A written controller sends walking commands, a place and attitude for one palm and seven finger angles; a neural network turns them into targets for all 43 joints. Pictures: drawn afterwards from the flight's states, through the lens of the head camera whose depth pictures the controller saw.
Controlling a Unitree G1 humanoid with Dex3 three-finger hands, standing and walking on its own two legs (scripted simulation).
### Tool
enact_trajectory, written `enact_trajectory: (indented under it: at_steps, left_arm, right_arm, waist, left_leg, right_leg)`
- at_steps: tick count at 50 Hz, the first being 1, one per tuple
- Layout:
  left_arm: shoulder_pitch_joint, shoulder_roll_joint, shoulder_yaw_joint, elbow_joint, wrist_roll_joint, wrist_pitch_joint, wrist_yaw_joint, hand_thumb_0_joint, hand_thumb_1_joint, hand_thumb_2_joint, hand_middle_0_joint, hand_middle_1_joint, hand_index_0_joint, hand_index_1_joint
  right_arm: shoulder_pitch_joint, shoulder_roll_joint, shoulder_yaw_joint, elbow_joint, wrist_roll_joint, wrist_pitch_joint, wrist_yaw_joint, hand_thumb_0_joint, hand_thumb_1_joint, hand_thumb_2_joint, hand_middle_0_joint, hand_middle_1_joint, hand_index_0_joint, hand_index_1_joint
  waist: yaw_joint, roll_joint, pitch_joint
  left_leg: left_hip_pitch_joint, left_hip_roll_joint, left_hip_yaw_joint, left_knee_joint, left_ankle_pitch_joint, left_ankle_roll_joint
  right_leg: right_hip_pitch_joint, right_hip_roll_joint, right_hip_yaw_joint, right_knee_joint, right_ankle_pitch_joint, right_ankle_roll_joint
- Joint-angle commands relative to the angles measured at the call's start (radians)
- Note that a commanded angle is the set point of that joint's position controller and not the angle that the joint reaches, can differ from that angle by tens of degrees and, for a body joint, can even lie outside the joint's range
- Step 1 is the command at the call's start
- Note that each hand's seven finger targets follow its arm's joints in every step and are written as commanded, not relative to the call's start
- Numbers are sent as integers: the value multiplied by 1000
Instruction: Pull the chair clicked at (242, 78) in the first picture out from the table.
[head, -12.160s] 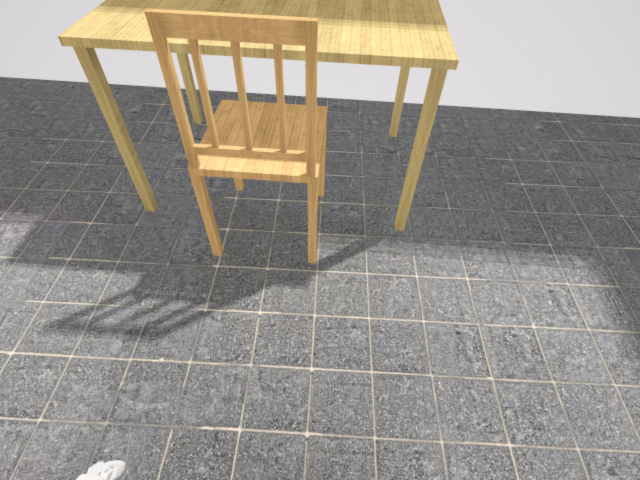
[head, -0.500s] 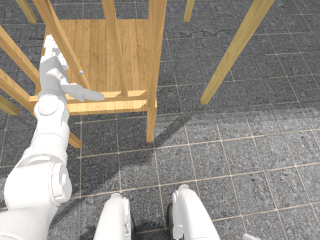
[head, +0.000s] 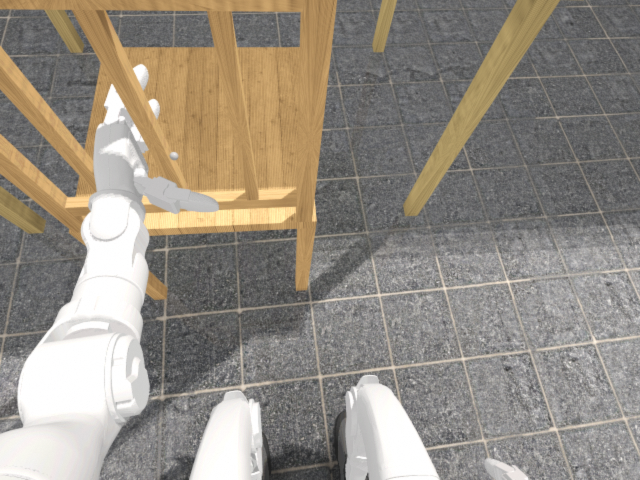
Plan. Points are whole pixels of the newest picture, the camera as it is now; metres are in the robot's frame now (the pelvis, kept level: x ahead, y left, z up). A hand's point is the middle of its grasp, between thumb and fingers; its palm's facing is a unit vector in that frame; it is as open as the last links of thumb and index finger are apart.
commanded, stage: hook a spindle and tug to test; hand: left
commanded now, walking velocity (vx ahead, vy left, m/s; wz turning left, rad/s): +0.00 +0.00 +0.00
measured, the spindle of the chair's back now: (150, 131) +0.52 +0.17 +0.05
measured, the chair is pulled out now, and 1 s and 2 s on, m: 0.00 0.00 0.09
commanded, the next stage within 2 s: step backward, pulling the chair out in 1.28 s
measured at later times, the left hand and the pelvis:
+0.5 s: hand (175, 155) +0.50 +0.15 +0.03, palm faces +0.04 -1.00 -0.06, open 8.4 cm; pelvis +0.00 +0.00 +0.00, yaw +0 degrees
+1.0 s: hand (174, 160) +0.49 +0.15 +0.03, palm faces +0.04 -1.00 -0.05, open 5.1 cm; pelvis +0.01 +0.00 +0.01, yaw -1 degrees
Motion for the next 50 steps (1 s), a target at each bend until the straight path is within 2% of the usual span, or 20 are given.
enact_trajectory:
  at_steps: [1,2,4,9,11,13,14,15,23,27,29,30,32,33,34,37,42,44,46,50]
  left_arm:
    - [-394,217,32,-201,-10,-63,5,0,-500,300,-271,-738,-271,-738]
    - [-430,214,22,-227,-10,-72,4,0,-500,300,-289,-792,-289,-792]
    - [-392,211,24,-213,-11,-73,0,0,-500,300,-324,-902,-324,-902]
    - [-410,174,-7,-213,-19,-68,-9,0,-220,420,-412,-1176,-412,-1176]
    - [-392,201,17,-215,-20,-64,-5,0,-108,468,-447,-1286,-447,-1286]
    - [-416,148,-26,-212,-21,-60,-5,0,4,516,-482,-1395,-482,-1395]
    - [-411,158,-13,-204,-22,-58,-2,0,60,540,-500,-1450,-500,-1450]
    - [-400,188,8,-186,-18,-55,2,0,116,564,-500,-1450,-500,-1450]
    - [-413,181,-4,-219,-14,-70,-1,0,564,756,-500,-1450,-500,-1450]
    - [-382,202,22,-216,-27,-66,-6,0,788,852,-500,-1450,-500,-1450]
    - [-360,232,45,-211,-22,-66,-8,0,900,900,-500,-1450,-500,-1450]
    - [-366,198,17,-207,-22,-63,-10,0,900,900,-500,-1450,-500,-1450]
    - [-374,192,14,-204,-24,-62,-12,0,900,900,-500,-1450,-500,-1450]
    - [-394,186,5,-228,-24,-67,-11,0,900,900,-500,-1450,-500,-1450]
    - [-379,187,9,-241,-24,-70,-9,0,900,900,-500,-1450,-500,-1450]
    - [-334,149,-16,-274,-32,-75,-5,0,900,900,-500,-1450,-500,-1450]
    - [-279,166,-2,-283,-17,-72,9,0,900,900,-500,-1450,-500,-1450]
    - [-266,132,-29,-286,-15,-71,6,0,900,900,-500,-1450,-500,-1450]
    - [-226,137,-14,-309,-22,-70,9,0,900,900,-500,-1450,-500,-1450]
    - [-123,97,-34,-367,-37,-56,3,0,900,900,-500,-1450,-500,-1450]
  right_arm:
    - [155,-165,-53,-47,8,-21,-11,0,-900,-900,200,300,200,300]
    - [158,-163,-50,-48,6,-25,-13,0,-900,-900,200,300,200,300]
    - [151,-164,-53,-49,9,-27,-13,0,-900,-900,200,300,200,300]
    - [155,-164,-55,-44,9,-30,-12,0,-900,-900,200,300,200,300]
    - [161,-167,-57,-45,9,-29,-13,0,-900,-900,200,300,200,300]
    - [158,-163,-55,-42,10,-30,-12,0,-900,-900,200,300,200,300]
    - [161,-163,-56,-40,10,-30,-11,0,-900,-900,200,300,200,300]
    - [161,-169,-57,-40,9,-28,-14,0,-900,-900,200,300,200,300]
    - [161,-163,-54,-45,8,-32,-10,0,-900,-900,200,300,200,300]
    - [164,-164,-54,-48,10,-34,-13,0,-900,-900,200,300,200,300]
    - [161,-166,-53,-48,11,-32,-14,0,-900,-900,200,300,200,300]
    - [156,-161,-50,-50,11,-32,-12,0,-900,-900,200,300,200,300]
    - [161,-163,-52,-49,14,-33,-15,0,-900,-900,200,300,200,300]
    - [158,-165,-54,-47,12,-34,-15,0,-900,-900,200,300,200,300]
    - [161,-165,-56,-51,11,-34,-14,0,-900,-900,200,300,200,300]
    - [161,-166,-60,-55,11,-34,-10,0,-900,-900,200,300,200,300]
    - [151,-165,-59,-60,11,-28,-6,0,-900,-900,200,300,200,300]
    - [143,-159,-60,-62,13,-26,-5,0,-900,-900,200,300,200,300]
    - [142,-159,-63,-70,12,-24,-3,0,-900,-900,200,300,200,300]
    - [139,-152,-68,-82,19,-22,-1,0,-900,-900,200,300,200,300]
  waist:
    - [-23,38,-526]
    - [-29,54,-536]
    - [-20,55,-539]
    - [-26,66,-545]
    - [-15,67,-565]
    - [-33,65,-539]
    - [-31,51,-529]
    - [-30,25,-522]
    - [-21,68,-553]
    - [-21,37,-556]
    - [-4,39,-546]
    - [-13,45,-527]
    - [-21,19,-516]
    - [-24,51,-535]
    - [-7,78,-551]
    - [-7,81,-568]
    - [3,53,-539]
    - [4,68,-532]
    - [19,60,-555]
    - [31,52,-580]
  left_leg:
    - [288,-62,-51,-143,305,-4]
    - [303,-61,-53,-145,308,-5]
    - [306,-61,-50,-143,310,-6]
    - [328,-60,-57,-145,314,-9]
    - [330,-62,-56,-145,333,-10]
    - [341,-59,-60,-149,320,-10]
    - [325,-60,-58,-148,303,-7]
    - [300,-61,-56,-147,293,-5]
    - [323,-62,-54,-148,308,-8]
    - [297,-63,-47,-145,307,-3]
    - [284,-64,-47,-149,296,-5]
    - [282,-64,-48,-152,292,-4]
    - [287,-62,-49,-153,281,-2]
    - [316,-60,-54,-155,292,-5]
    - [340,-61,-58,-160,311,-12]
    - [407,-55,-69,-168,368,-21]
    - [372,-54,-61,-171,352,-17]
    - [385,-54,-62,-175,363,-21]
    - [393,-54,-59,-175,385,-22]
    - [435,-48,-57,-178,483,-28]
  right_leg:
    - [349,52,64,-149,295,-5]
    - [345,52,63,-144,297,-6]
    - [345,51,63,-146,298,-7]
    - [323,52,57,-144,290,-7]
    - [347,51,59,-143,311,-9]
    - [309,52,51,-145,289,-7]
    - [319,53,55,-154,278,-5]
    - [332,52,59,-153,278,-6]
    - [336,52,60,-147,289,-9]
    - [371,54,68,-150,306,-6]
    - [374,53,68,-149,293,-8]
    - [365,53,67,-152,288,-8]
    - [353,55,64,-153,275,-8]
    - [335,53,60,-152,277,-7]
    - [330,52,55,-147,280,-11]
    - [312,57,40,-143,300,-13]
    - [332,57,44,-143,299,-12]
    - [325,55,43,-145,304,-13]
    - [351,55,44,-145,324,-13]
    - [383,56,41,-145,397,-12]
